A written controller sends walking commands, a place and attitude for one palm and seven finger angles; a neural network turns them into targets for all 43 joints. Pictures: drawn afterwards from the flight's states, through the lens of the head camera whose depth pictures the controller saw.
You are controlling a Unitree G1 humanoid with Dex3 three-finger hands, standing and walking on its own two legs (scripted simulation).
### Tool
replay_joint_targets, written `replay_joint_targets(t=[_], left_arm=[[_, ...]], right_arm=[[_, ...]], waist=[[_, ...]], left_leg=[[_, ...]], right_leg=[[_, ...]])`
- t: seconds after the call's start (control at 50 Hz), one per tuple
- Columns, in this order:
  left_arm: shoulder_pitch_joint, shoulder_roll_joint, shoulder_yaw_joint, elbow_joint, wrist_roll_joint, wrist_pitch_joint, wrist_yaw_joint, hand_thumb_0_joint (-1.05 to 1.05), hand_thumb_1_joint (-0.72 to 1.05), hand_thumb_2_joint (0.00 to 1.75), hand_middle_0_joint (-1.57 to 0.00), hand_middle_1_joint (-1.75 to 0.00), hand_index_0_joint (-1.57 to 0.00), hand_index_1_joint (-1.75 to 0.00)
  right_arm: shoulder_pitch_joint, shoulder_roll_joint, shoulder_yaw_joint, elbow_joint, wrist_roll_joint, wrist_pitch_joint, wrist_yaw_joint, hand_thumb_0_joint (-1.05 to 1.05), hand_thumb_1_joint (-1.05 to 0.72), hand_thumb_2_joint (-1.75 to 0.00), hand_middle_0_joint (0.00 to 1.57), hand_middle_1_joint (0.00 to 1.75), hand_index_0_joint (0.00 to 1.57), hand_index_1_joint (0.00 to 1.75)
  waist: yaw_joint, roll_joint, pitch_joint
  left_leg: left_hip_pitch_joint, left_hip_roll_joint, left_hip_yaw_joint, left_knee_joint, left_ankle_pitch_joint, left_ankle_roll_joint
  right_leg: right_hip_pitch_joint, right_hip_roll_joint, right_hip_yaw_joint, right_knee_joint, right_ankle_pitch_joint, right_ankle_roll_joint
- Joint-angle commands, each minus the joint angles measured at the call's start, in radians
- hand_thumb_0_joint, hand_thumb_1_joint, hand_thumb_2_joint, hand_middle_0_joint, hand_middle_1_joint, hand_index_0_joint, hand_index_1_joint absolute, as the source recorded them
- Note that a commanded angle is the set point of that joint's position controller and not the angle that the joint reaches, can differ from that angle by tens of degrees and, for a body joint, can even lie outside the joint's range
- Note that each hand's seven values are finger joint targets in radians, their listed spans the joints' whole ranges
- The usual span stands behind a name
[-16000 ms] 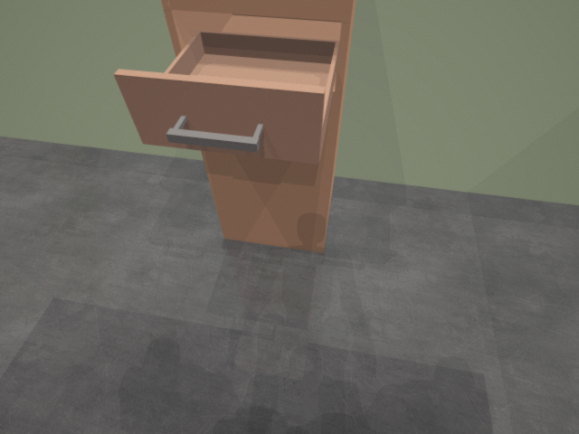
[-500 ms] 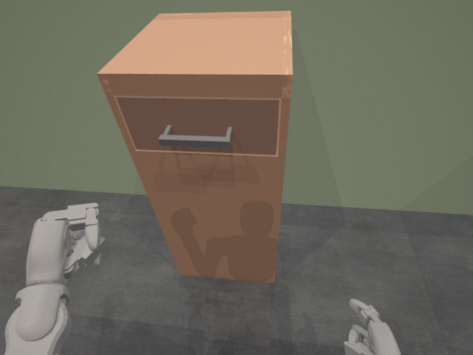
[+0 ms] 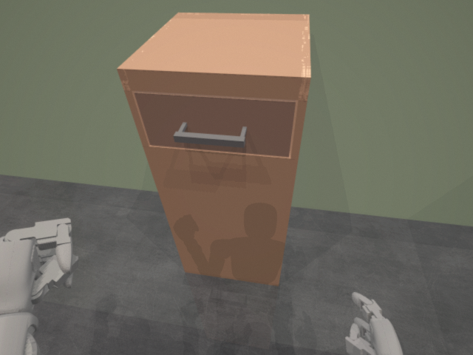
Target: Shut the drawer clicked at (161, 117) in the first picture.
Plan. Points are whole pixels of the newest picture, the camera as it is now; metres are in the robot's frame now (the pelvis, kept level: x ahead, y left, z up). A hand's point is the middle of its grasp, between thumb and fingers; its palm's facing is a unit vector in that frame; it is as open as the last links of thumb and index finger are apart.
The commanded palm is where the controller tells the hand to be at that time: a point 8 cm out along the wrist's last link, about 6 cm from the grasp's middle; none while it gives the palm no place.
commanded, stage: step back with the hand held close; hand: left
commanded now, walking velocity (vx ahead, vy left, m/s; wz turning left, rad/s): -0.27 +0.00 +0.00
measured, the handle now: (211, 134) +0.58 +0.15 +0.06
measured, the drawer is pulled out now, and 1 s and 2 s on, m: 0.00 0.00 0.00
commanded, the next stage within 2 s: stop stepping back and stand still in 1.32 s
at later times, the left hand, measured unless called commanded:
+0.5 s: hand (51, 285) +0.15 +0.25 +0.15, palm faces +0.27 -0.82 -0.51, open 3.3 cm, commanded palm +0.08 +0.30 +0.17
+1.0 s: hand out of the picture +0.06 +0.27 +0.16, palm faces +0.40 -0.78 -0.49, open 3.3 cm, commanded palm +0.00 +0.30 +0.17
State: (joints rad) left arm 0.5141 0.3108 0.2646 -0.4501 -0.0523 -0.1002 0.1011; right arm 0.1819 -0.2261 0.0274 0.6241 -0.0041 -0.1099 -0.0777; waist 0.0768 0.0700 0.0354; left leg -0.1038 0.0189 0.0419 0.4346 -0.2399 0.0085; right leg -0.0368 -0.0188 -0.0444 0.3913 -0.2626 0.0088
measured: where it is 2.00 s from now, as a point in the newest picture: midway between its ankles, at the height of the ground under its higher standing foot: outside the picture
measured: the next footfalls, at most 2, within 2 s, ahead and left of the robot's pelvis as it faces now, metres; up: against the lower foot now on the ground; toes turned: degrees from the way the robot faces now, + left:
right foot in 1.42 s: -0.24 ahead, -0.11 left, +0.00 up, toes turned +2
left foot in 1.58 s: -0.11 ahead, +0.10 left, +0.00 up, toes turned -4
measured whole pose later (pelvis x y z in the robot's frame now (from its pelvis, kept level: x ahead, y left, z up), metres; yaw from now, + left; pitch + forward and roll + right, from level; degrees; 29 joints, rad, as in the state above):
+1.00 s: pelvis -0.12 +0.02 -0.02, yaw +3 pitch -1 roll -2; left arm 0.60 0.40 0.41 -0.61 -0.02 -0.30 0.12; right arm 0.18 -0.21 -0.01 0.57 -0.01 -0.10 -0.06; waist 0.02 0.01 0.08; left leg -0.50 -0.01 0.00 0.67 -0.28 0.04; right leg -0.38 0.04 0.05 0.59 -0.21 0.02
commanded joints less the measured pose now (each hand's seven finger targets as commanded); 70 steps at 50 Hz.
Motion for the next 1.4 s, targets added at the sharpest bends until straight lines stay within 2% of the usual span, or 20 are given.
replay_joint_targets(t=[0.0,0.06,0.3,0.54,0.64,0.78,0.84,0.9,0.94,0.98,1.04,1.06,1.08,1.1,1.12,1.16,1.2,1.28,1.34,1.38], left_arm=[[-0.205,0.316,0.265,-0.331,-0.008,-0.103,0.024,0.0,0.9,0.9,-1.4,-1.6,-1.4,-1.6],[0.018,0.172,0.157,-0.19,-0.004,-0.104,0.002,0.0,0.9,0.9,-1.4,-1.6,-1.4,-1.6],[0.137,0.251,0.226,-0.334,-0.011,-0.133,0.026,0.0,0.9,0.9,-1.4,-1.6,-1.4,-1.6],[0.135,0.233,0.233,-0.321,0.004,-0.183,0.048,0.0,0.9,0.9,-1.4,-1.6,-1.4,-1.6],[0.109,0.234,0.226,-0.344,0.011,-0.211,0.057,0.0,0.9,0.9,-1.4,-1.6,-1.4,-1.6],[0.122,0.248,0.266,-0.357,0.026,-0.241,0.056,0.0,0.9,0.9,-1.4,-1.6,-1.4,-1.6],[0.102,0.242,0.278,-0.338,0.033,-0.25,0.048,0.0,0.9,0.9,-1.4,-1.6,-1.4,-1.6],[0.077,0.234,0.259,-0.356,0.024,-0.258,0.034,0.0,0.9,0.9,-1.4,-1.6,-1.4,-1.6],[0.054,0.24,0.239,-0.352,0.014,-0.252,0.041,0.0,0.9,0.9,-1.4,-1.6,-1.4,-1.6],[0.027,0.245,0.226,-0.337,0.012,-0.241,0.058,0.0,0.9,0.9,-1.4,-1.6,-1.4,-1.6],[0.024,0.253,0.231,-0.338,0.013,-0.234,0.063,0.0,0.9,0.9,-1.4,-1.6,-1.4,-1.6],[0.024,0.25,0.232,-0.369,0.013,-0.245,0.061,0.0,0.9,0.9,-1.4,-1.6,-1.4,-1.6],[0.02,0.265,0.25,-0.396,0.019,-0.256,0.061,0.0,0.9,0.9,-1.4,-1.6,-1.4,-1.6],[0.052,0.28,0.291,-0.384,0.031,-0.272,0.056,0.0,0.9,0.9,-1.4,-1.6,-1.4,-1.6],[0.063,0.272,0.298,-0.384,0.029,-0.274,0.052,0.0,0.9,0.9,-1.4,-1.6,-1.4,-1.6],[0.071,0.252,0.286,-0.397,0.008,-0.264,0.06,0.0,0.9,0.9,-1.4,-1.6,-1.4,-1.6],[0.106,0.213,0.235,-0.404,-0.006,-0.258,0.058,0.0,0.9,0.9,-1.4,-1.6,-1.4,-1.6],[0.096,0.219,0.199,-0.401,-0.007,-0.247,0.048,0.0,0.9,0.9,-1.4,-1.6,-1.4,-1.6],[0.096,0.257,0.221,-0.388,-0.022,-0.252,0.031,0.0,0.9,0.9,-1.4,-1.6,-1.4,-1.6],[0.105,0.316,0.268,-0.387,-0.025,-0.264,0.022,0.0,0.9,0.9,-1.4,-1.6,-1.4,-1.6]], right_arm=[[-0.13,-0.126,-0.039,-0.198,0.003,-0.026,0.0,0.0,-0.9,-0.9,0.2,0.3,0.2,0.3],[-0.116,-0.11,-0.049,-0.195,-0.003,0.027,0.008,0.0,-0.9,-0.9,0.2,0.3,0.2,0.3],[-0.103,-0.111,-0.083,-0.261,0.014,0.084,-0.007,0.0,-0.9,-0.9,0.2,0.3,0.2,0.3],[-0.091,-0.125,-0.09,-0.257,0.015,0.033,-0.006,0.0,-0.9,-0.9,0.2,0.3,0.2,0.3],[-0.077,-0.129,-0.088,-0.243,0.006,0.007,-0.008,0.0,-0.9,-0.9,0.2,0.3,0.2,0.3],[-0.083,-0.133,-0.089,-0.239,0.006,-0.038,-0.014,0.0,-0.9,-0.9,0.2,0.3,0.2,0.3],[-0.088,-0.133,-0.094,-0.234,0.004,-0.046,-0.01,0.0,-0.9,-0.9,0.2,0.3,0.2,0.3],[-0.069,-0.124,-0.099,-0.219,0.003,-0.047,-0.003,0.0,-0.9,-0.9,0.2,0.3,0.2,0.3],[-0.056,-0.106,-0.102,-0.197,0.0,-0.035,0.005,0.0,-0.9,-0.9,0.2,0.3,0.2,0.3],[-0.045,-0.088,-0.102,-0.163,-0.009,-0.015,0.014,0.0,-0.9,-0.9,0.2,0.3,0.2,0.3],[-0.069,-0.077,-0.089,-0.167,-0.005,0.004,0.01,0.0,-0.9,-0.9,0.2,0.3,0.2,0.3],[-0.081,-0.103,-0.093,-0.177,-0.004,-0.001,0.003,0.0,-0.9,-0.9,0.2,0.3,0.2,0.3],[-0.11,-0.129,-0.099,-0.194,-0.007,-0.011,-0.009,0.0,-0.9,-0.9,0.2,0.3,0.2,0.3],[-0.1,-0.125,-0.104,-0.193,-0.011,-0.031,-0.007,0.0,-0.9,-0.9,0.2,0.3,0.2,0.3],[-0.082,-0.112,-0.11,-0.193,-0.022,-0.05,-0.003,0.0,-0.9,-0.9,0.2,0.3,0.2,0.3],[-0.055,-0.101,-0.119,-0.17,-0.023,-0.065,0.012,0.0,-0.9,-0.9,0.2,0.3,0.2,0.3],[-0.05,-0.097,-0.114,-0.157,-0.019,-0.08,0.026,0.0,-0.9,-0.9,0.2,0.3,0.2,0.3],[-0.039,-0.102,-0.096,-0.128,-0.028,-0.099,0.035,0.0,-0.9,-0.9,0.2,0.3,0.2,0.3],[-0.038,-0.103,-0.096,-0.125,-0.033,-0.072,0.027,0.0,-0.9,-0.9,0.2,0.3,0.2,0.3],[-0.047,-0.09,-0.089,-0.14,-0.032,-0.04,0.026,0.0,-0.9,-0.9,0.2,0.3,0.2,0.3]], waist=[[-0.053,-0.019,0.036],[-0.058,-0.086,-0.017],[-0.059,-0.019,-0.204],[-0.078,-0.025,-0.099],[-0.087,-0.02,-0.076],[-0.073,0.114,-0.137],[-0.072,0.091,-0.093],[-0.082,-0.065,-0.105],[-0.088,-0.186,-0.095],[-0.101,-0.243,-0.113],[-0.107,-0.204,-0.08],[-0.105,-0.06,-0.062],[-0.095,0.122,-0.069],[-0.088,0.259,-0.164],[-0.095,0.248,-0.183],[-0.086,0.076,-0.157],[-0.076,0.081,-0.199],[-0.078,0.186,-0.198],[-0.072,0.138,-0.244],[-0.076,0.029,-0.225]], left_leg=[[-0.038,0.011,-0.037,-0.043,0.119,0.04],[-0.036,0.019,-0.033,-0.025,0.181,0.038],[-0.068,0.058,-0.048,-0.017,0.385,0.041],[-0.38,0.071,-0.104,-0.077,-0.189,0.062],[-0.351,0.069,-0.126,-0.057,-0.265,0.055],[-0.524,0.156,-0.236,-0.2,-0.376,0.103],[-0.667,0.17,-0.238,-0.177,-0.441,0.123],[-0.522,0.088,-0.161,-0.024,-0.359,0.077],[-0.31,-0.006,-0.08,0.223,-0.247,0.018],[-0.151,-0.048,-0.052,0.423,-0.131,-0.011],[-0.146,-0.01,-0.084,0.167,-0.113,0.013],[-0.203,0.043,-0.157,-0.004,-0.095,0.043],[-0.331,0.167,-0.298,-0.14,-0.047,0.091],[-0.489,0.309,-0.42,-0.275,-0.251,0.155],[-0.56,0.369,-0.483,-0.339,-0.387,0.2],[-0.364,0.325,-0.38,-0.2,-0.088,0.198],[-0.186,0.279,-0.289,-0.138,0.136,0.157],[-0.066,0.241,-0.233,-0.186,0.18,0.106],[-0.025,0.205,-0.164,-0.143,0.234,0.04],[-0.008,0.121,-0.076,-0.028,0.15,-0.012]], right_leg=[[-0.173,-0.019,0.108,-0.127,0.225,-0.021],[-0.166,-0.039,0.074,-0.102,0.26,-0.01],[-0.104,-0.016,0.038,0.043,0.369,0.017],[-0.106,-0.016,0.096,0.048,0.04,0.004],[-0.217,-0.02,0.105,-0.008,-0.154,-0.006],[0.001,0.078,0.07,0.24,0.057,0.015],[0.055,0.081,0.115,0.294,0.073,0.015],[-0.114,0.021,0.222,0.141,0.019,-0.019],[-0.4,-0.12,0.379,-0.082,-0.202,-0.083],[-0.553,-0.232,0.419,-0.162,-0.139,-0.147],[-0.5,-0.142,0.259,-0.046,-0.018,-0.079],[-0.455,-0.042,0.202,0.051,-0.023,-0.038],[-0.331,0.061,0.121,0.229,0.015,0.005],[-0.146,0.126,0.079,0.506,-0.099,0.022],[-0.122,0.138,0.126,0.732,-0.18,0.02],[-0.317,0.1,0.156,0.709,-0.224,0.007],[-0.36,0.08,0.096,0.542,-0.271,0.009],[-0.296,0.091,0.028,0.224,-0.271,0.001],[-0.174,0.073,0.008,-0.066,-0.088,-0.01],[-0.232,-0.03,0.072,-0.164,0.018,-0.048]])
